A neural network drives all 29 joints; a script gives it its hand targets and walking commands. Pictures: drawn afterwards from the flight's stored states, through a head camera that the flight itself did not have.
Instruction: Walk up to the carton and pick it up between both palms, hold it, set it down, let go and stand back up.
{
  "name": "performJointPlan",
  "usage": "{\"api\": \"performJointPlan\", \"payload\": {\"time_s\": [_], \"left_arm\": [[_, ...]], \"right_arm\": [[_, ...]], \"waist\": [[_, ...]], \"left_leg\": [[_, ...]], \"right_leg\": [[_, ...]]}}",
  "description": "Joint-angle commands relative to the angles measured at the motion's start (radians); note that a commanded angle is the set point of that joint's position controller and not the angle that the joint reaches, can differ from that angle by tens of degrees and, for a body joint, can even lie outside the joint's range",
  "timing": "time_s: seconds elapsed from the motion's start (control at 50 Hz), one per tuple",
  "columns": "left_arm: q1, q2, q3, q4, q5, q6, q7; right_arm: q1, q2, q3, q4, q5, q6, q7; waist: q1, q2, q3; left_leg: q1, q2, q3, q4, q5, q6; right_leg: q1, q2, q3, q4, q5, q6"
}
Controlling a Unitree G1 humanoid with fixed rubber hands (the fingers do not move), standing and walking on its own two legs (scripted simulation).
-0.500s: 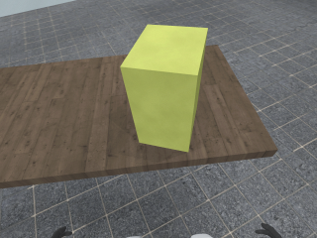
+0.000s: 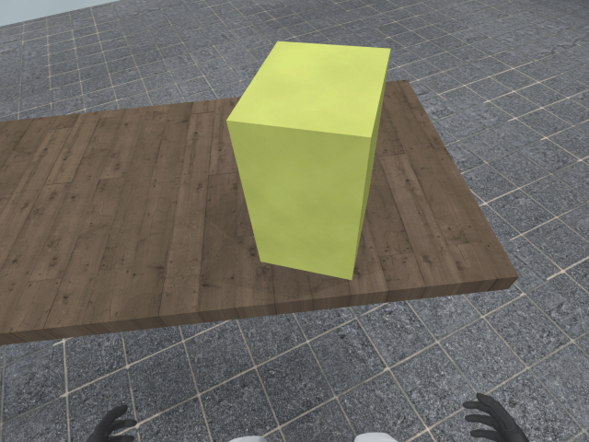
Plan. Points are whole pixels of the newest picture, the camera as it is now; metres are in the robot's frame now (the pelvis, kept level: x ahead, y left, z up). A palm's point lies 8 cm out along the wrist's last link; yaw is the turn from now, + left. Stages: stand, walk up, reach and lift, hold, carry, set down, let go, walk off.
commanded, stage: reach and lift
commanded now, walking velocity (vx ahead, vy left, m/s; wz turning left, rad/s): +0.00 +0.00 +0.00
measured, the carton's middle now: (317, 168) +0.48 -0.03 +0.09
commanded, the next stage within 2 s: none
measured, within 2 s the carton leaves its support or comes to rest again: neither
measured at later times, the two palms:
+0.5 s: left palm (112, 420) +0.16 +0.26 -0.05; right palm (505, 438) +0.13 -0.25 -0.06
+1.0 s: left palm (108, 391) +0.18 +0.25 +0.00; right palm (465, 374) +0.19 -0.20 +0.01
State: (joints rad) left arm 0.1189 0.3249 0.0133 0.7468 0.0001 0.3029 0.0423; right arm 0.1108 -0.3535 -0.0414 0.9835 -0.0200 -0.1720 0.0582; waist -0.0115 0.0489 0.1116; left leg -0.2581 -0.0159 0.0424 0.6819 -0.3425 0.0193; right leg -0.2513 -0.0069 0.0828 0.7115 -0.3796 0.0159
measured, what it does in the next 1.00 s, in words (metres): stands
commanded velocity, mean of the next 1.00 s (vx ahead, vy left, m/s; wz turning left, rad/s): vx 0.00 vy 0.00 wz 0.00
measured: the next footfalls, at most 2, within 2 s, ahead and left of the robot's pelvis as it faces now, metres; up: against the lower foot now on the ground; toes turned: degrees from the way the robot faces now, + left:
none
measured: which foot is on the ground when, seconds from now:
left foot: down 0.00-1.00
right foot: down 0.00-1.00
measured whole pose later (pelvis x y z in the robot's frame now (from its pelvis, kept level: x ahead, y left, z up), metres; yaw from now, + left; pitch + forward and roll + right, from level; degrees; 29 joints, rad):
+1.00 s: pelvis +0.00 +0.00 +0.02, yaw +0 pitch -1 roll +1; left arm 0.19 0.32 0.01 0.29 -0.15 0.08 -0.07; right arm 0.34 -0.04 -0.04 0.13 -0.02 -0.01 -0.15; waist 0.06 -0.01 0.02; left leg -0.25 -0.01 0.04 0.48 -0.22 0.01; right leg -0.25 -0.01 0.08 0.53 -0.27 0.02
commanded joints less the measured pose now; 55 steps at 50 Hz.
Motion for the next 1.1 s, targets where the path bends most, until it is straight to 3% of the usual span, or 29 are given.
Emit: {"api": "performJointPlan", "payload": {"time_s": [0.0,0.08,0.22,0.3,0.36,0.44,0.54,0.62,0.78,0.92,1.08], "left_arm": [[-0.165,0.156,0.078,-0.423,-0.012,-0.037,-0.017],[-0.078,0.134,0.091,-0.448,-0.010,-0.084,-0.034],[0.059,0.117,0.087,-0.482,0.028,-0.099,-0.050],[0.084,0.110,0.094,-0.514,0.016,-0.126,-0.053],[0.080,0.121,0.088,-0.542,-0.016,-0.166,-0.058],[0.038,0.155,0.072,-0.605,-0.072,-0.221,-0.054],[-0.031,0.186,0.026,-0.618,-0.141,-0.256,-0.057],[-0.049,0.203,0.015,-0.653,-0.178,-0.259,-0.068],[-0.021,0.204,0.017,-0.760,-0.217,-0.261,-0.106],[0.003,0.217,0.017,-0.862,-0.251,-0.302,-0.128],[-0.040,0.238,0.026,-0.888,-0.270,-0.322,-0.156]], "right_arm": [[-0.072,-0.094,-0.123,-0.316,-0.072,-0.061,-0.023],[0.037,-0.053,-0.083,-0.379,-0.031,-0.055,-0.042],[0.131,-0.043,-0.064,-0.357,0.026,-0.039,-0.063],[0.147,-0.009,-0.054,-0.432,0.037,-0.061,-0.075],[0.164,0.029,-0.039,-0.542,0.041,-0.084,-0.088],[0.159,0.080,-0.037,-0.699,0.042,-0.098,-0.100],[0.132,0.144,-0.026,-0.839,0.046,-0.054,-0.120],[0.140,0.188,-0.006,-0.915,0.054,0.012,-0.148],[0.171,0.253,0.047,-1.043,0.087,0.103,-0.203],[0.210,0.300,0.083,-1.150,0.117,0.104,-0.245],[0.180,0.360,0.158,-1.226,0.181,0.117,-0.287]], "waist": [[0.013,-0.252,-0.213],[0.016,-0.236,-0.247],[0.026,-0.093,-0.204],[0.036,-0.078,-0.215],[0.043,-0.109,-0.245],[0.061,-0.099,-0.261],[0.069,-0.083,-0.218],[0.071,-0.078,-0.185],[0.087,-0.042,-0.168],[0.089,-0.037,-0.222],[0.113,-0.022,-0.213]], "left_leg": [[0.124,0.066,0.041,-0.163,0.201,-0.015],[0.183,0.048,0.034,-0.204,0.349,-0.021],[0.273,0.033,0.022,-0.260,0.512,-0.079],[0.299,0.038,0.033,-0.284,0.497,-0.089],[0.289,0.030,0.050,-0.298,0.458,-0.075],[0.249,0.033,0.057,-0.319,0.376,-0.056],[0.191,0.046,0.071,-0.358,0.191,-0.032],[0.174,0.053,0.073,-0.381,0.121,-0.019],[0.207,0.055,0.068,-0.358,0.194,-0.031],[0.245,0.055,0.053,-0.317,0.314,-0.037],[0.230,0.054,0.050,-0.296,0.316,-0.027]], "right_leg": [[0.010,0.051,-0.120,-0.204,0.305,-0.027],[0.116,0.051,-0.104,-0.244,0.495,0.001],[0.167,0.049,-0.115,-0.300,0.535,-0.015],[0.184,0.053,-0.109,-0.338,0.473,-0.026],[0.203,0.051,-0.099,-0.357,0.450,-0.021],[0.200,0.045,-0.083,-0.369,0.365,-0.022],[0.162,0.026,-0.062,-0.389,0.186,-0.032],[0.160,0.016,-0.051,-0.390,0.128,-0.029],[0.159,0.012,-0.043,-0.390,0.173,-0.028],[0.173,0.016,-0.041,-0.384,0.257,-0.032],[0.163,0.009,-0.024,-0.385,0.244,-0.038]]}}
